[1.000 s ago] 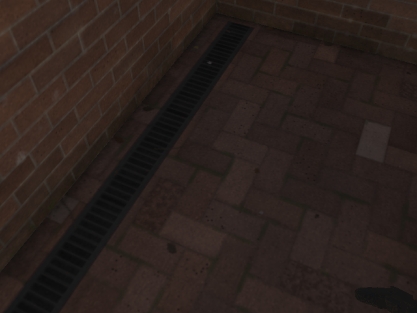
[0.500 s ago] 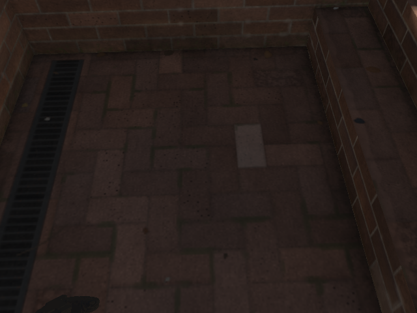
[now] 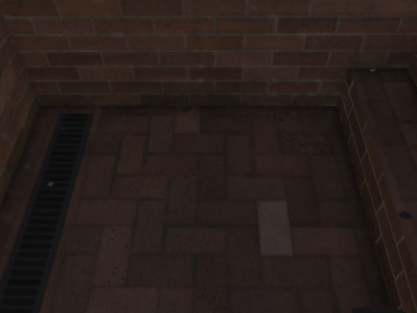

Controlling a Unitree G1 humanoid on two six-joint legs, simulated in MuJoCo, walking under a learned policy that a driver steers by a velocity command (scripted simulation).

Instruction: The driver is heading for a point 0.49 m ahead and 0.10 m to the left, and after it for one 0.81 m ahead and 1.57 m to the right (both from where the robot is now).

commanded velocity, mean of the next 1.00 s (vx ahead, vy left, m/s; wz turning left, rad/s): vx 0.50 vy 0.00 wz -0.21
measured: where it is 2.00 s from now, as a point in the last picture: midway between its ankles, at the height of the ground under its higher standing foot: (289, 230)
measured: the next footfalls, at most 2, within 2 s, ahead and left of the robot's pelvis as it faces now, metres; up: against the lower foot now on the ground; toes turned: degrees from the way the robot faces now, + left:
right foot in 0.50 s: +0.45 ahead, -0.10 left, +0.00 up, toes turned -4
left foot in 1.02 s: +0.76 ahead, +0.07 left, +0.00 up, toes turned -14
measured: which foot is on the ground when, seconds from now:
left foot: down 0.00-0.52, up 0.54-1.00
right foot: down 0.00-0.02, up 0.04-0.48, down 0.50-1.00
